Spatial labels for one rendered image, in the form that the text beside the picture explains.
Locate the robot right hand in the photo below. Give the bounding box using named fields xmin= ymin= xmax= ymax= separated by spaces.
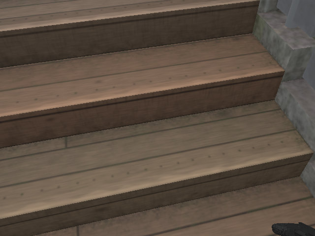
xmin=272 ymin=222 xmax=315 ymax=236

